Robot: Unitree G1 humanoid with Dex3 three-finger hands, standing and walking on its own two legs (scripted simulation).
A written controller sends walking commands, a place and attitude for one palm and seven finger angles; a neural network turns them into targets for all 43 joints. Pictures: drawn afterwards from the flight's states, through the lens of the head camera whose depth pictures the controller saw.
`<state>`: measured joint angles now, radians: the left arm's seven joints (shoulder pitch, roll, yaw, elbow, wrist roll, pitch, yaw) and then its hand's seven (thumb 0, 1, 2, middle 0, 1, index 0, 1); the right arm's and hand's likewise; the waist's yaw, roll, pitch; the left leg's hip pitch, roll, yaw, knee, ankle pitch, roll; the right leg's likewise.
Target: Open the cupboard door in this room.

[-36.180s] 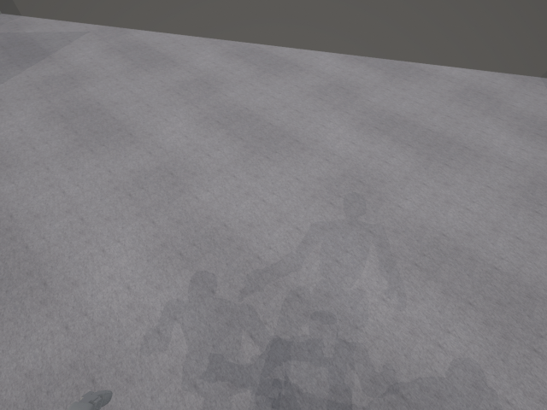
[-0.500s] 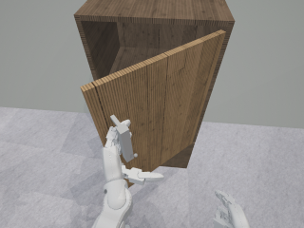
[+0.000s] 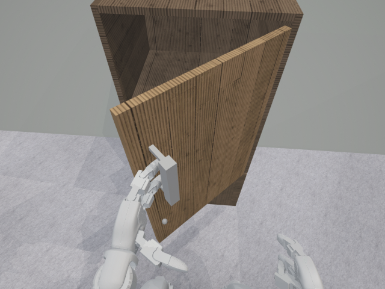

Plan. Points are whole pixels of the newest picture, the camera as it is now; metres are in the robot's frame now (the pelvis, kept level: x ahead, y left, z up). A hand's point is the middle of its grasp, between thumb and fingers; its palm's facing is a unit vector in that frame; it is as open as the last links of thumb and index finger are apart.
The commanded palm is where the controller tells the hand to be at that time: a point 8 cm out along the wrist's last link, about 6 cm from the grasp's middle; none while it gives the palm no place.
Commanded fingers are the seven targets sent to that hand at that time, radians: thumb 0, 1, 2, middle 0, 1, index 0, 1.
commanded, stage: slide the hand sideways off the handle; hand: left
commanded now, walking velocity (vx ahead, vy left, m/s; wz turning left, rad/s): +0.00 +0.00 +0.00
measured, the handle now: (163, 175) +0.32 +0.08 +0.08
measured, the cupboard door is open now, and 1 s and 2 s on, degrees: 45 44 44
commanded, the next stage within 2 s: draw the hand back to the body in 0.68 s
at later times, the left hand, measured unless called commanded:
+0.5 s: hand (134, 241) +0.20 +0.11 +0.07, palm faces -0.03 -1.00 -0.03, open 16.2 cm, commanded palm +0.17 +0.17 +0.07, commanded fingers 0.00 -0.50 0.30 -0.15 -0.30 -0.15 -0.30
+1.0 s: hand (112, 241) +0.19 +0.14 +0.10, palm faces -0.04 -1.00 -0.08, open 16.3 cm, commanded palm +0.16 +0.20 +0.10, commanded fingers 0.00 -0.50 0.30 -0.15 -0.30 -0.15 -0.30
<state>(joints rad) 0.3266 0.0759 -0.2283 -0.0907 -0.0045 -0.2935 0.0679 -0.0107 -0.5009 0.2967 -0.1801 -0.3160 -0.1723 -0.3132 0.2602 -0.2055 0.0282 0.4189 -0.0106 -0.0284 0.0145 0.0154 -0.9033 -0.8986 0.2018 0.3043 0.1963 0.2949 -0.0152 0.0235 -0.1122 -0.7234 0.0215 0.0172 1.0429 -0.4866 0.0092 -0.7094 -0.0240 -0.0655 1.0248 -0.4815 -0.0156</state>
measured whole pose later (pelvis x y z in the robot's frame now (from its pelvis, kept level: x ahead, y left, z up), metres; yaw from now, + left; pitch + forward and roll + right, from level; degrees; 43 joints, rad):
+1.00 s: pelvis +0.01 +0.00 +0.00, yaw +1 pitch +10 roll -2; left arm 0.61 0.21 0.01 -0.38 -0.19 -0.25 -0.14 -0.01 -0.50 0.30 -0.15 -0.30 -0.16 -0.30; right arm 0.28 -0.21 0.02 0.39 0.04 -0.06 -0.05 0.02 -0.90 -0.90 0.20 0.30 0.20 0.29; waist 0.01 0.06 -0.14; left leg -0.74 0.03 -0.02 1.09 -0.52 0.00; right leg -0.70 -0.01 -0.09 1.04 -0.51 -0.02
